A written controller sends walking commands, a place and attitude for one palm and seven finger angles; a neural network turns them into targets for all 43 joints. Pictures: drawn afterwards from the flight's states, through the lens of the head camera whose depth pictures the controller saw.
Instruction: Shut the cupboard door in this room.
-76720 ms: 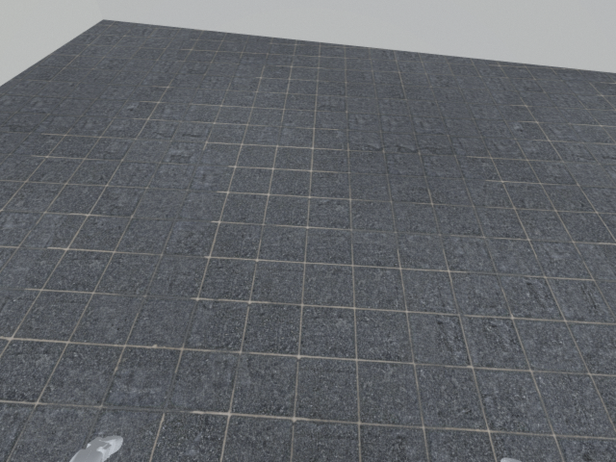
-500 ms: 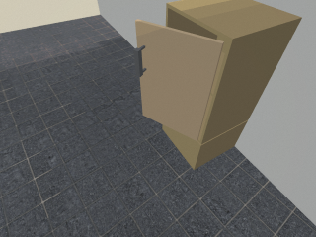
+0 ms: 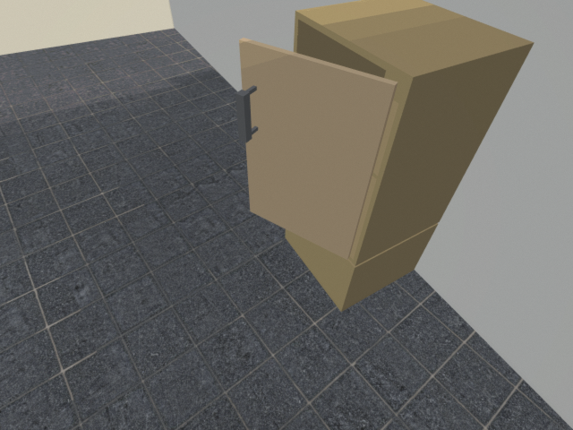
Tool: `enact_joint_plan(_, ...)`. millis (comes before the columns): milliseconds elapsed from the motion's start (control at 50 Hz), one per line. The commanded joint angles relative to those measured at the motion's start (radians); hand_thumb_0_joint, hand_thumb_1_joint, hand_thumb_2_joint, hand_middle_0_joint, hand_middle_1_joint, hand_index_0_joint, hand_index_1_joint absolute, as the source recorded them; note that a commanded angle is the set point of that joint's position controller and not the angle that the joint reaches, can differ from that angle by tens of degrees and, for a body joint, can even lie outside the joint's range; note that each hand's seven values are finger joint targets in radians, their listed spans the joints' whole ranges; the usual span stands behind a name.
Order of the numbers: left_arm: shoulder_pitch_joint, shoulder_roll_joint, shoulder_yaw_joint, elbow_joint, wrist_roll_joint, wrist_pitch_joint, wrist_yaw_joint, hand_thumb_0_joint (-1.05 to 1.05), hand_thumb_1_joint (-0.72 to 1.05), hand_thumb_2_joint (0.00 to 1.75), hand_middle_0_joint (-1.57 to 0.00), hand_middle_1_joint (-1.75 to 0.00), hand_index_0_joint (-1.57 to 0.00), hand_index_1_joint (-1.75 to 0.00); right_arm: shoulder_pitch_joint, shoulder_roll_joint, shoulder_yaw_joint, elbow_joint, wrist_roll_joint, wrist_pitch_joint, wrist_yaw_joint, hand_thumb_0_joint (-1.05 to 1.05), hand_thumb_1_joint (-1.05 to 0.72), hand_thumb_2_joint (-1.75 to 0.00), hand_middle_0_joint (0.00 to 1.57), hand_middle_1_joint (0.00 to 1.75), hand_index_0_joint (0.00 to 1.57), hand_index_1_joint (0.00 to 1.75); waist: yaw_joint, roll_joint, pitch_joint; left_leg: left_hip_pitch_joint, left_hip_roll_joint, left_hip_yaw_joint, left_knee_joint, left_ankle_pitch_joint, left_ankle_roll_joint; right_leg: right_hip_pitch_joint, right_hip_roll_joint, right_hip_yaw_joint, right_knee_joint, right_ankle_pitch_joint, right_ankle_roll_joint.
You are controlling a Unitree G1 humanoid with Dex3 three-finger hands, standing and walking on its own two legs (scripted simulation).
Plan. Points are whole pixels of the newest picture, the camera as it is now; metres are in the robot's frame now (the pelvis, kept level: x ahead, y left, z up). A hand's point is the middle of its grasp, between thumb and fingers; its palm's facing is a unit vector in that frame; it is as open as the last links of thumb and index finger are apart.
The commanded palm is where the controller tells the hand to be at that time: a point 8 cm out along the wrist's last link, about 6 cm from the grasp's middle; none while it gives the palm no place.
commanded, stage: look to check the result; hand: left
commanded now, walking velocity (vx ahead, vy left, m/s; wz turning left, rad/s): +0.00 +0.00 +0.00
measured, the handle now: (249, 113) +0.86 +0.14 -0.01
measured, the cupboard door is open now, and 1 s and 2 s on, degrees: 27 27 27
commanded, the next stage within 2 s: walk to a spot facing it in 0.50 s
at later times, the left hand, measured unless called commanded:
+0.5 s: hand out of the picture -0.01 +0.16 -0.18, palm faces +0.02 -0.98 -0.18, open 7.4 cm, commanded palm none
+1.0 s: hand out of the picture +0.02 +0.19 -0.21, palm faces +0.22 -0.95 -0.20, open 7.4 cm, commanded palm none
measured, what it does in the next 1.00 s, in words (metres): stands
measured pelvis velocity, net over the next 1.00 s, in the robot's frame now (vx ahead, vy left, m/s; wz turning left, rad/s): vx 0.03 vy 0.00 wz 0.20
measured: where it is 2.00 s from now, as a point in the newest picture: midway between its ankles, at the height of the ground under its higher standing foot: outside the picture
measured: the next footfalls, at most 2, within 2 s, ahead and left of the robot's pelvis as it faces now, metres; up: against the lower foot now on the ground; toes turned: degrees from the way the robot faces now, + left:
right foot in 1.40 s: +0.11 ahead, -0.14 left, +0.00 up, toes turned +25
left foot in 1.76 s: -0.01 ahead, +0.09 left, +0.00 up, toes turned +43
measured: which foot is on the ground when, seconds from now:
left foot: down 0.00-1.00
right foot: down 0.00-1.00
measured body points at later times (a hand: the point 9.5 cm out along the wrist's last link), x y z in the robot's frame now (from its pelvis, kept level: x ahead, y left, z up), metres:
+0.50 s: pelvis +0.01 -0.01 +0.00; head +0.02 -0.01 +0.45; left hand -0.01 +0.21 -0.16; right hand +0.00 -0.23 -0.16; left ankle +0.05 +0.09 -0.74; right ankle -0.02 -0.11 -0.74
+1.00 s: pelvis +0.03 +0.00 -0.02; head +0.05 +0.03 +0.42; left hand +0.01 +0.24 -0.19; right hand +0.08 -0.24 -0.17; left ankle +0.04 +0.11 -0.74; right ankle -0.02 -0.11 -0.74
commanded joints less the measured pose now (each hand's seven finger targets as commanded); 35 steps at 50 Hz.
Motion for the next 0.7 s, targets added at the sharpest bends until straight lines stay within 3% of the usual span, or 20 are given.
enact_joint_plan(0,0.094,0.096,0.015,-0.007,-0.006,-0.006,0.01,0.0,0.9,0.9,-0.2,-0.3,-0.2,-0.3,0.062,-0.096,-0.013,-0.019,0.003,-0.013,-0.005,0.0,-0.9,-0.9,0.2,0.3,0.2,0.3,-0.004,0.011,0.093,0.059,0.11,-0.127,-0.083,-0.082,-0.001,-0.146,-0.102,0.101,-0.12,-0.008,-0.032)
enact_joint_plan(300,0.078,0.117,0.016,-0.005,-0.008,-0.007,0.011,0.0,0.9,0.9,-0.2,-0.3,-0.2,-0.3,0.044,-0.116,-0.014,-0.013,0.005,-0.013,-0.006,0.0,-0.9,-0.9,0.2,0.3,0.2,0.3,-0.004,0.013,0.102,0.076,0.12,-0.125,-0.081,-0.06,0.0,-0.138,-0.102,0.102,-0.125,0.002,-0.033)
enact_joint_plan(600,0.044,0.137,0.02,-0.013,-0.009,-0.014,0.011,0.0,0.9,0.9,-0.2,-0.3,-0.2,-0.3,0.004,-0.131,-0.011,-0.013,0.004,-0.019,-0.007,0.0,-0.9,-0.9,0.2,0.3,0.2,0.3,-0.001,0.013,0.072,0.113,0.123,-0.112,-0.055,0.076,-0.004,-0.081,-0.113,0.102,-0.134,0.118,-0.031)
enact_joint_plan(680,0.045,0.142,0.032,-0.03,-0.009,-0.001,0.017,0.0,0.9,0.9,-0.2,-0.3,-0.2,-0.3,0.003,-0.118,-0.012,-0.028,0.004,-0.004,-0.003,0.0,-0.9,-0.9,0.2,0.3,0.2,0.3,0.003,0.01,0.087,0.041,0.107,-0.117,0.007,0.116,-0.008,-0.061,-0.135,0.066,-0.07,0.159,-0.025)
